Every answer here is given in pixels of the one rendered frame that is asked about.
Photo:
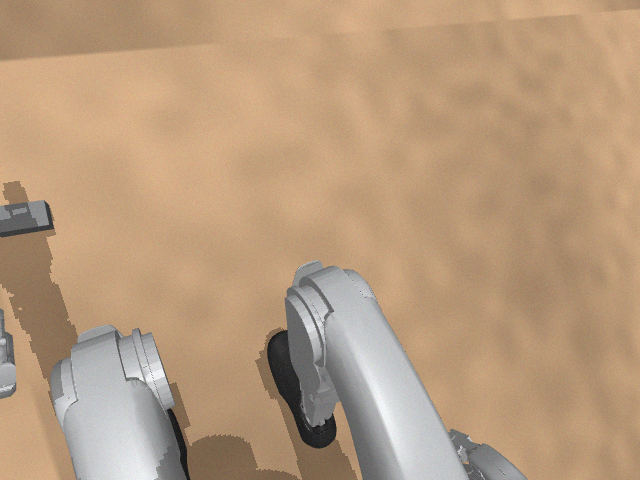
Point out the small box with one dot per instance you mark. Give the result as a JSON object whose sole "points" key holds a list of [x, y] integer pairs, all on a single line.
{"points": [[22, 218]]}

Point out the right robot hand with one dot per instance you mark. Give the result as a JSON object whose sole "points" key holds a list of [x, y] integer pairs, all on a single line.
{"points": [[485, 463]]}

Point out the left robot foot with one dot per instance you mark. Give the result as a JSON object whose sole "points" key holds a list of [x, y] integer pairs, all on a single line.
{"points": [[180, 441]]}

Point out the right robot foot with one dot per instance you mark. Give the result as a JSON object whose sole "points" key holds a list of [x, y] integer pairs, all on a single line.
{"points": [[288, 386]]}

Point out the left robot arm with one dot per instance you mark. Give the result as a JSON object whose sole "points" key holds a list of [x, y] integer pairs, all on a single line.
{"points": [[7, 361]]}

